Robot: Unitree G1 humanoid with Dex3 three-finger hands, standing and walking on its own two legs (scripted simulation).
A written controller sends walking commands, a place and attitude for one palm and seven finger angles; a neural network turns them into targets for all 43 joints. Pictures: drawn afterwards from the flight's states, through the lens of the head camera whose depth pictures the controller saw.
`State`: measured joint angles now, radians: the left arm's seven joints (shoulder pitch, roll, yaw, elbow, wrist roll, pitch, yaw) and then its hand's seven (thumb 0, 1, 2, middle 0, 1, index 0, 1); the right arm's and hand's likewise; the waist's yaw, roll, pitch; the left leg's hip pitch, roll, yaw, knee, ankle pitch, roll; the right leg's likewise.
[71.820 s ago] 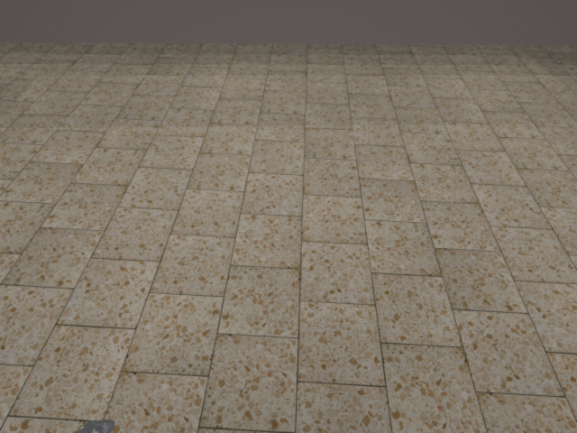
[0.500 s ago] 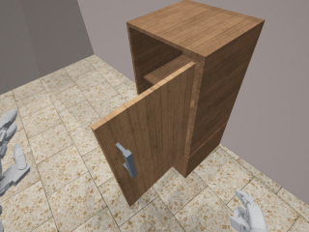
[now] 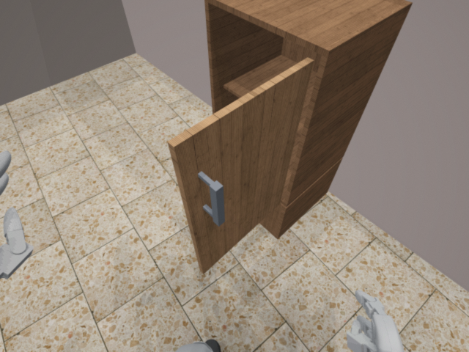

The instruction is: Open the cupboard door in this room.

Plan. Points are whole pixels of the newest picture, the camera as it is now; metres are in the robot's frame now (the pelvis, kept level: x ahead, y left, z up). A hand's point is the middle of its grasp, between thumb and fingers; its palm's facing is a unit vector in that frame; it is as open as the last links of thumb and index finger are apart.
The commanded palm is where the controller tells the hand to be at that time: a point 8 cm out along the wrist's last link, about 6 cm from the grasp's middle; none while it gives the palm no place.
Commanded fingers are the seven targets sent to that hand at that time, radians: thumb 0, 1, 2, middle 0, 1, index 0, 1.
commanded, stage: step back with the hand held close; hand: left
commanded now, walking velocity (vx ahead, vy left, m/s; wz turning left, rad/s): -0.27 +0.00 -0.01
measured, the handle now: (211, 199) +0.41 +0.08 -0.03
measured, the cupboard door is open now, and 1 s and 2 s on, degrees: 91 91 91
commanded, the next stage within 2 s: stop stepping back and stand still in 0.38 s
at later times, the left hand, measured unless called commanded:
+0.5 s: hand out of the picture +0.08 +0.27 +0.18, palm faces +0.46 -0.74 -0.49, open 7.4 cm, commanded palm +0.03 +0.31 +0.18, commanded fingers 0.00 0.90 0.90 -0.20 -0.30 -0.20 -0.30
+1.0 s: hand out of the picture +0.03 +0.26 +0.17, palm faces +0.35 -0.79 -0.50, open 7.4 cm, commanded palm -0.01 +0.30 +0.18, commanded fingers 0.00 0.90 0.90 -0.20 -0.30 -0.20 -0.30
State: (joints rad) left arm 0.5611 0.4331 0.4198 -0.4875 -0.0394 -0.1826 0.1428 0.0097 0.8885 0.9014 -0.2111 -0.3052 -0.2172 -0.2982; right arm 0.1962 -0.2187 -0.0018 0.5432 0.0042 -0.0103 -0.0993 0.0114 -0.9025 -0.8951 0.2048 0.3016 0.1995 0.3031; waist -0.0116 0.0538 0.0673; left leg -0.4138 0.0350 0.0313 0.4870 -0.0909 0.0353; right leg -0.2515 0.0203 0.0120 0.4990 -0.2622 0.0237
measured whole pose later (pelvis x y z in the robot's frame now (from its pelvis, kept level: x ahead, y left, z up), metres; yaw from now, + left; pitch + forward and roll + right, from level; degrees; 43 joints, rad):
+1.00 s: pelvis -0.17 +0.01 +0.00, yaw -4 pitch +0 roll +0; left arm 0.62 0.42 0.40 -0.48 -0.05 -0.16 0.16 0.01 0.89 0.90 -0.21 -0.31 -0.22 -0.30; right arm 0.27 -0.22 -0.01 0.66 -0.01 -0.07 -0.06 0.01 -0.90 -0.89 0.21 0.30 0.20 0.30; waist 0.00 0.02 -0.02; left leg -0.41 0.03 0.02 0.68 -0.28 -0.01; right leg -0.15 0.08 -0.03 0.46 -0.31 -0.09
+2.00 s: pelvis -0.19 +0.03 +0.01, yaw -2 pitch -2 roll -1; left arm 0.37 0.14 0.00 1.18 0.01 0.01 0.03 0.00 0.92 0.90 -0.20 -0.30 -0.20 -0.30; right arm 0.31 -0.13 0.00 1.14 -0.03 0.04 -0.04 0.00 -0.91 -0.90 0.20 0.30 0.20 0.30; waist 0.00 0.03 0.07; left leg -0.25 0.00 0.02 0.43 -0.14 0.02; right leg -0.11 0.04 -0.06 0.41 -0.27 -0.05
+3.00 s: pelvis -0.16 +0.02 +0.01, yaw -2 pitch -1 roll +0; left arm 0.31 0.11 0.00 1.15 0.01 -0.01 0.04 0.00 0.91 0.90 -0.20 -0.30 -0.20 -0.30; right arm 0.27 -0.13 0.00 1.15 -0.03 0.01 -0.04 0.01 -0.92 -0.90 0.20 0.30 0.20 0.30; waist 0.00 0.01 0.05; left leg -0.21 -0.01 0.02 0.41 -0.17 0.01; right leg -0.07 0.04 -0.06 0.38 -0.30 -0.05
